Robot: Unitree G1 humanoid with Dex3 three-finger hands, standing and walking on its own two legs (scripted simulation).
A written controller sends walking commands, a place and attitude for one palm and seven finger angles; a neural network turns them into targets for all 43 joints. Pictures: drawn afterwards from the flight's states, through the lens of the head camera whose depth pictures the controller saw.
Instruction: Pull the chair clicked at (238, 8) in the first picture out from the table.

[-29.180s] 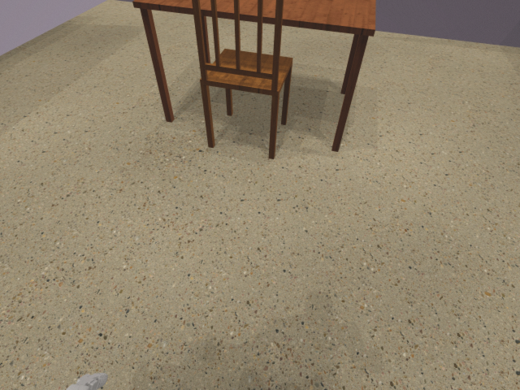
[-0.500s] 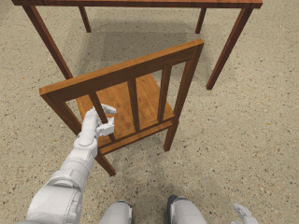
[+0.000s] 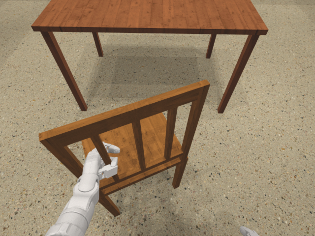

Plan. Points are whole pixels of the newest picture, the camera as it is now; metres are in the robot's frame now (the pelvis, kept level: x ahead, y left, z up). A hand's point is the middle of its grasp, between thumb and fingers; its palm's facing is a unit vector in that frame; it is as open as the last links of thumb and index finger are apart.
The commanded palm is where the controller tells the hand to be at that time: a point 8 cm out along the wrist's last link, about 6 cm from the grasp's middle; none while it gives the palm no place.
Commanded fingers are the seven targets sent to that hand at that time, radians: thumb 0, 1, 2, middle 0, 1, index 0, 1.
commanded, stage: stop walking, hand still on the chair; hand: left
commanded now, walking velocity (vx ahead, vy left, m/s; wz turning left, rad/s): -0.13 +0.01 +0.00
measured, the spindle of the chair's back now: (139, 148) +0.37 +0.08 -0.07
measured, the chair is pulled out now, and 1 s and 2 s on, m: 0.52 0.57 0.57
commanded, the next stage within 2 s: open the thumb and straighten the fingers in 0.50 s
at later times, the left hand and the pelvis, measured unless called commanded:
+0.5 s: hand (112, 181) +0.26 +0.14 -0.06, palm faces +0.09 -0.98 -0.15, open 5.2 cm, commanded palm +0.24 +0.19 -0.05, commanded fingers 0.00 0.90 0.90 -0.50 -1.45 -0.50 -1.45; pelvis -0.01 +0.00 +0.01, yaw -2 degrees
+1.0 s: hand (112, 178) +0.27 +0.15 -0.07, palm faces +0.08 -0.99 -0.14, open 12.2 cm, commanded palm +0.24 +0.19 -0.05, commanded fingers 0.00 -0.55 0.20 -0.22 -0.65 -0.22 -0.65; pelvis +0.00 +0.00 -0.02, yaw +1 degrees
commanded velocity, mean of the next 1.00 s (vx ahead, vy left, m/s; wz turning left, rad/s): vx -0.02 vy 0.01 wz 0.00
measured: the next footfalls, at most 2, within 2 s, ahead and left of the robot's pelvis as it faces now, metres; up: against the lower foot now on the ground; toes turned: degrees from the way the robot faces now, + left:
none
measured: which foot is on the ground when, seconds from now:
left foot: down 0.00-1.00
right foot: down 0.00-1.00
